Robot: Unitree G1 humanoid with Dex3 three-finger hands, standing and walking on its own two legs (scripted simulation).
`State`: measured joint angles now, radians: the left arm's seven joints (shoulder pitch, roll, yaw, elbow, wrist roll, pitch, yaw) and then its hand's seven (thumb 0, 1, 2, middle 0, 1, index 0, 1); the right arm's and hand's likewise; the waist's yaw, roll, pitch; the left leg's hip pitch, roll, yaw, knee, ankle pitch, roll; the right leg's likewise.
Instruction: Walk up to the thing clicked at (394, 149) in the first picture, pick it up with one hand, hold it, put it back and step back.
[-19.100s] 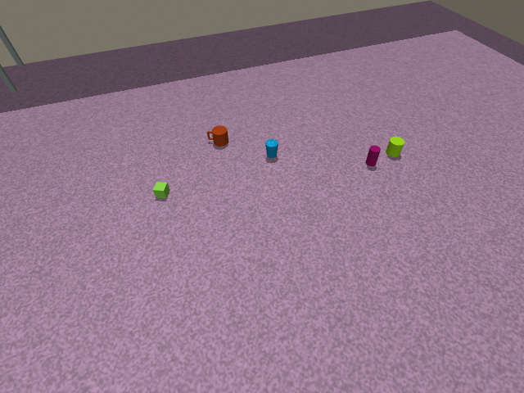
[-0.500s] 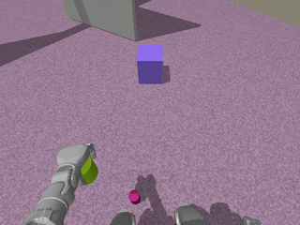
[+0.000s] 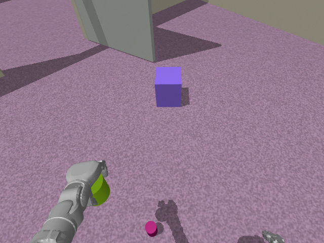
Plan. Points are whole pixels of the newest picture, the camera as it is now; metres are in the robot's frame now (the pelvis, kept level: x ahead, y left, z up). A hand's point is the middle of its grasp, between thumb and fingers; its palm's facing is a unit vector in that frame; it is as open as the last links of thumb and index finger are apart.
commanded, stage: hold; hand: left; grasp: from above
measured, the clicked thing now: (93, 187) +0.32 +0.22 -0.12
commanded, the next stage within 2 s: crouch in 1.74 s
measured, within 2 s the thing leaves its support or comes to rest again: neither
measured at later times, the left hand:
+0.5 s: hand (86, 184) +0.30 +0.22 -0.05, palm faces -0.46 -0.06 -0.89, open 10.2 cm
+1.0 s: hand (85, 189) +0.28 +0.21 -0.03, palm faces -0.46 -0.06 -0.89, open 10.2 cm
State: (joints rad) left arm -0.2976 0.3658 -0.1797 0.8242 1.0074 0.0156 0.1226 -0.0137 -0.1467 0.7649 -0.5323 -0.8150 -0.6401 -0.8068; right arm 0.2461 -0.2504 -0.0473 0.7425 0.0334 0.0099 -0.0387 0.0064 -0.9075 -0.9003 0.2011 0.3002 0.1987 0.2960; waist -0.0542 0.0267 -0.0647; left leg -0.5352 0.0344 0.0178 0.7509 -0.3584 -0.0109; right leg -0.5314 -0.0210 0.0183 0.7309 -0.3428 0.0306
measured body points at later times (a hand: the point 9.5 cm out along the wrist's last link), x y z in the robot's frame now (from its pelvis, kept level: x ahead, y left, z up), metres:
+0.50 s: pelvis +0.00 +0.00 +0.01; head +0.02 -0.01 +0.46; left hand +0.32 +0.22 +0.00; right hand +0.11 -0.27 -0.10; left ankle +0.01 +0.12 -0.71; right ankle +0.01 -0.14 -0.71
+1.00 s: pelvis -0.01 +0.00 +0.02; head +0.00 -0.02 +0.47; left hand +0.30 +0.21 +0.02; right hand +0.12 -0.27 -0.10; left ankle +0.01 +0.12 -0.71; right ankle +0.01 -0.14 -0.71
